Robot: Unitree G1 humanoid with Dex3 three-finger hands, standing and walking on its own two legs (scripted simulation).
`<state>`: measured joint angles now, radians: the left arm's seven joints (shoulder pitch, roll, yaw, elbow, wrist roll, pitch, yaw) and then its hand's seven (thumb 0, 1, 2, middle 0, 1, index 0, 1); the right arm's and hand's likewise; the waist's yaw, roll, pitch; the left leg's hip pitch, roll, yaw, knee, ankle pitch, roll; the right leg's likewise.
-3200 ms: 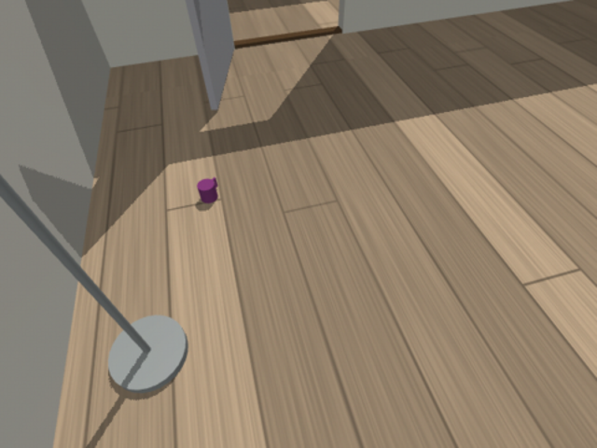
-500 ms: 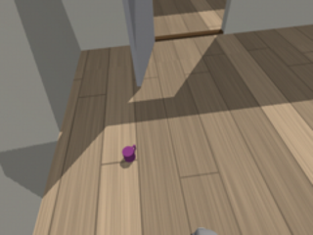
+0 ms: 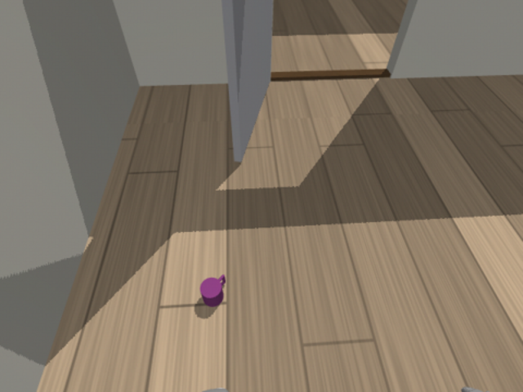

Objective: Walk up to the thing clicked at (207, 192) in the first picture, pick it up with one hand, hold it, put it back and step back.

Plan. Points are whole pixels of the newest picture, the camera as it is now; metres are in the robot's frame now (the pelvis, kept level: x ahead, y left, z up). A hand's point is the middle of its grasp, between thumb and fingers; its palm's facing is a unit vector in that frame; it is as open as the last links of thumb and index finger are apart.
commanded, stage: walk up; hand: left
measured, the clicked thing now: (215, 288) +0.59 +0.21 -0.71
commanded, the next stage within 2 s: stand in 1.90 s
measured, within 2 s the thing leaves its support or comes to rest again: neither
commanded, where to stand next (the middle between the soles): +0.18 -0.02 m, yaw +0 degrees
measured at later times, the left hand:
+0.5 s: hand (132, 381) +0.17 +0.24 -0.13, palm faces -0.05 -0.91 -0.41, open 7.4 cm
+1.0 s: hand (140, 350) +0.22 +0.25 -0.14, palm faces -0.01 -0.94 -0.34, open 7.4 cm
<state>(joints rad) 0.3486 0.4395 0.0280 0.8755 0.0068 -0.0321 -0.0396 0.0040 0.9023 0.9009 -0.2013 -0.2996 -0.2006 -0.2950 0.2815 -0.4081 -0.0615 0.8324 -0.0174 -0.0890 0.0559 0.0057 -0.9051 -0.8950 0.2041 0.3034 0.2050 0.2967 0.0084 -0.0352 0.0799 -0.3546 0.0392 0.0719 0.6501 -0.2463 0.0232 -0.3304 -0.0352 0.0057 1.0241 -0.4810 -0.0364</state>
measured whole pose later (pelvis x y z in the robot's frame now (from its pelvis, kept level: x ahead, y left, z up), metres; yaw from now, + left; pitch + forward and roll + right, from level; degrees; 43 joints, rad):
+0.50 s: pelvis +0.10 -0.03 +0.00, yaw +0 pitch -3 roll +0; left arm 0.25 0.39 0.01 0.87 0.02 -0.05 -0.02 0.00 0.90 0.90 -0.20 -0.30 -0.20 -0.30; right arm 0.25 -0.41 -0.03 0.90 -0.01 -0.02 0.02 0.01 -0.91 -0.90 0.20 0.30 0.20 0.30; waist 0.02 0.04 0.09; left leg -0.39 0.04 0.03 0.82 -0.44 0.03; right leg -0.37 -0.06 -0.05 0.66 -0.25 -0.01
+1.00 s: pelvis +0.14 -0.01 +0.02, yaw +0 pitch -3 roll +0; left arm 0.10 0.37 -0.02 1.12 -0.01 -0.02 -0.01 0.00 0.90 0.90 -0.20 -0.30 -0.20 -0.29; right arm 0.06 -0.36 0.00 1.08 0.00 -0.02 0.01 0.01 -0.90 -0.89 0.20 0.30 0.21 0.30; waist 0.02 0.00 0.07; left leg -0.19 0.02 0.03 0.49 -0.25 0.00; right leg -0.20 -0.05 -0.03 0.47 -0.22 0.04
